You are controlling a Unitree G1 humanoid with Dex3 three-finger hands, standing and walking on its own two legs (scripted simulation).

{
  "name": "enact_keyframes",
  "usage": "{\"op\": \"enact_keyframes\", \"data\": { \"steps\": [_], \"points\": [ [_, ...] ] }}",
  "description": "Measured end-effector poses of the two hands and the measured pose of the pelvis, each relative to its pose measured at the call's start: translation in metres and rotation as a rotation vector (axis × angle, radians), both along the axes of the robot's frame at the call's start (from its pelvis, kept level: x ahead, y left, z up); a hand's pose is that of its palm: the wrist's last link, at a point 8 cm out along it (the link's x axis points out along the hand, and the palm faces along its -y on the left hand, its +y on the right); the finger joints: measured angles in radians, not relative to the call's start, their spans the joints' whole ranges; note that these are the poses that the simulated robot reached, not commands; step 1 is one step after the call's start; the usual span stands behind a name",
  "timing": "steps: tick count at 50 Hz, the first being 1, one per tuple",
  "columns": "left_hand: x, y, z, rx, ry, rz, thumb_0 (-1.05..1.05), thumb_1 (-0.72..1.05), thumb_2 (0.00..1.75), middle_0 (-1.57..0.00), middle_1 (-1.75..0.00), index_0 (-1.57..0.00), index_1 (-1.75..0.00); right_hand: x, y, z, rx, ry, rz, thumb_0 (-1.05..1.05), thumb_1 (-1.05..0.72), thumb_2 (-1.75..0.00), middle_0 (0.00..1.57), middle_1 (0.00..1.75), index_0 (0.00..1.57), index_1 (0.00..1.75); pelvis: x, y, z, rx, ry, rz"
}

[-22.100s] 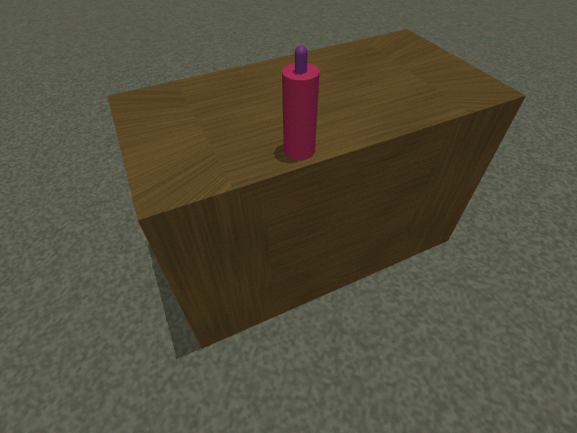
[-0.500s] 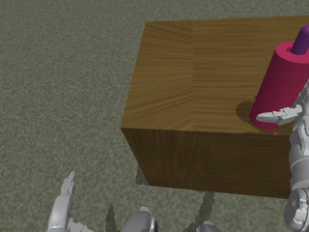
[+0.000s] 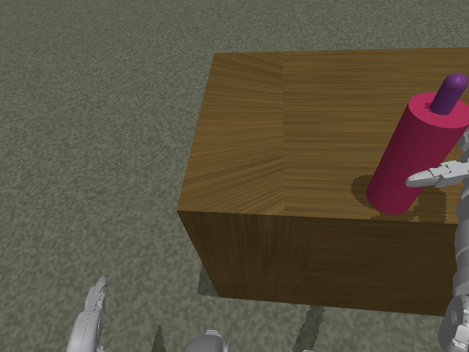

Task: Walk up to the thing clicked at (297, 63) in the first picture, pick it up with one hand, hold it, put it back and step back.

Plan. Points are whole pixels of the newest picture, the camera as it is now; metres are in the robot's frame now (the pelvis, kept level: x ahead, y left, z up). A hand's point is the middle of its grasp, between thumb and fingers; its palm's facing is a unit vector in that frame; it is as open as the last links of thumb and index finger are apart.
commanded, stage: withdraw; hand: right
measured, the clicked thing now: (416, 149) +0.43 -0.23 +0.10
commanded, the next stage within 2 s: rise in 0.02 s
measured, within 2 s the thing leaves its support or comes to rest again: neither
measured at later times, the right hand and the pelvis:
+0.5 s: hand out of the picture +0.42 -0.38 +0.17, palm faces +0.55 +0.78 -0.31, open 17.7 cm; pelvis +0.03 +0.01 +0.03, yaw +0 degrees
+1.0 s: hand out of the picture +0.22 -0.27 +0.14, palm faces +0.38 +0.82 -0.42, open 17.5 cm; pelvis +0.03 +0.01 +0.04, yaw -2 degrees
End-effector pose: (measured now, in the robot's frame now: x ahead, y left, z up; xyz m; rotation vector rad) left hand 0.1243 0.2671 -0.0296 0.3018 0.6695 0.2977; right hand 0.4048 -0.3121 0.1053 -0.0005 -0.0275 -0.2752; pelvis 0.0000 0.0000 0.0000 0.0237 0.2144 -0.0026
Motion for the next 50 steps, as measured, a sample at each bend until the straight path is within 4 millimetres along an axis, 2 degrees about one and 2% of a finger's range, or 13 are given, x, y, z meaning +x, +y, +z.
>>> {"op": "enact_keyframes", "data": {
  "steps": [6, 8, 11, 14, 19, 22, 27, 31, 34, 39, 42, 45, 50],
  "points": [
    [0.020, -0.006, -0.007, -0.046, 0.003, 0.004, -0.01, -0.52, 0.05, -0.06, -0.05, -0.05, -0.05, 0.001, -0.022, 0.057, -0.026, -0.029, -0.015, -0.02, 0.57, -0.02, 0.08, 0.04, 0.07, 0.05, 0.011, -0.001, 0.010, -0.002, -0.035, -0.009],
    [0.031, -0.008, -0.004, -0.058, -0.024, -0.005, -0.01, -0.52, 0.05, -0.06, -0.05, -0.05, -0.05, 0.003, -0.026, 0.070, -0.023, -0.014, -0.002, -0.02, 0.57, -0.02, 0.07, 0.04, 0.07, 0.04, 0.014, -0.001, 0.013, -0.004, -0.044, -0.012],
    [0.044, -0.013, 0.003, -0.085, -0.063, -0.027, -0.01, -0.53, 0.05, -0.06, -0.04, -0.05, -0.05, 0.003, -0.033, 0.083, -0.125, 0.048, -0.028, -0.02, 0.58, -0.02, 0.07, 0.04, 0.07, 0.05, 0.016, 0.000, 0.018, -0.012, -0.061, -0.006],
    [0.045, -0.015, 0.004, -0.112, -0.057, -0.041, -0.01, -0.52, 0.05, -0.06, -0.04, -0.05, -0.05, -0.001, -0.045, 0.083, -0.180, 0.116, -0.077, -0.02, 0.58, -0.02, 0.07, 0.05, 0.07, 0.05, 0.019, 0.002, 0.022, -0.018, -0.063, -0.006],
    [0.025, -0.011, -0.012, -0.143, 0.081, -0.032, -0.01, -0.52, 0.05, -0.06, -0.04, -0.05, -0.05, -0.016, -0.076, 0.070, -0.234, 0.229, -0.202, -0.02, 0.59, -0.03, 0.07, 0.06, 0.07, 0.06, 0.022, 0.004, 0.026, -0.022, -0.055, -0.001],
    [0.017, -0.012, -0.020, -0.148, 0.164, -0.044, -0.01, -0.51, 0.06, -0.06, -0.04, -0.05, -0.05, -0.025, -0.091, 0.073, -0.248, 0.223, -0.282, -0.02, 0.60, -0.04, 0.06, 0.06, 0.06, 0.06, 0.024, 0.005, 0.027, -0.020, -0.053, -0.002],
    [0.040, -0.018, -0.013, -0.142, 0.122, -0.086, -0.01, -0.52, 0.07, -0.06, -0.04, -0.05, -0.05, -0.039, -0.104, 0.088, -0.289, 0.179, -0.359, -0.02, 0.60, -0.04, 0.06, 0.06, 0.06, 0.06, 0.031, 0.005, 0.030, -0.013, -0.061, -0.004],
    [0.066, -0.017, 0.007, -0.137, -0.006, -0.098, -0.01, -0.52, 0.07, -0.06, -0.04, -0.05, -0.05, -0.059, -0.097, 0.087, -0.313, 0.179, -0.341, -0.02, 0.60, -0.05, 0.06, 0.06, 0.05, 0.06, 0.038, 0.003, 0.033, -0.011, -0.085, -0.004],
    [0.074, -0.015, 0.014, -0.153, -0.059, -0.089, -0.01, -0.52, 0.07, -0.06, -0.04, -0.05, -0.04, -0.082, -0.081, 0.076, -0.338, 0.188, -0.285, -0.01, 0.59, -0.05, 0.06, 0.06, 0.05, 0.06, 0.043, 0.002, 0.035, -0.011, -0.106, -0.002],
    [0.062, -0.015, -0.003, -0.193, 0.040, -0.055, -0.01, -0.52, 0.07, -0.06, -0.04, -0.05, -0.04, -0.131, -0.040, 0.050, -0.344, 0.211, -0.175, -0.01, 0.57, -0.05, 0.06, 0.06, 0.05, 0.06, 0.044, 0.002, 0.038, -0.011, -0.142, -0.003],
    [0.051, -0.015, -0.013, -0.195, 0.118, -0.040, -0.01, -0.52, 0.06, -0.06, -0.04, -0.05, -0.05, -0.161, -0.016, 0.043, -0.341, 0.214, -0.136, -0.02, 0.56, -0.05, 0.07, 0.06, 0.06, 0.06, 0.041, 0.003, 0.039, -0.012, -0.159, -0.009],
    [0.049, -0.011, -0.013, -0.170, 0.132, -0.030, -0.01, -0.51, 0.06, -0.06, -0.04, -0.05, -0.05, -0.186, -0.002, 0.046, -0.359, 0.205, -0.133, -0.02, 0.56, -0.05, 0.07, 0.06, 0.06, 0.06, 0.037, 0.005, 0.039, -0.015, -0.174, -0.016],
    [0.065, -0.002, 0.006, -0.118, 0.023, -0.034, -0.01, -0.50, 0.05, -0.06, -0.04, -0.05, -0.04, -0.221, 0.008, 0.058, -0.401, 0.178, -0.162, -0.02, 0.56, -0.05, 0.07, 0.06, 0.06, 0.06, 0.033, 0.009, 0.040, -0.020, -0.194, -0.026]
  ]
}}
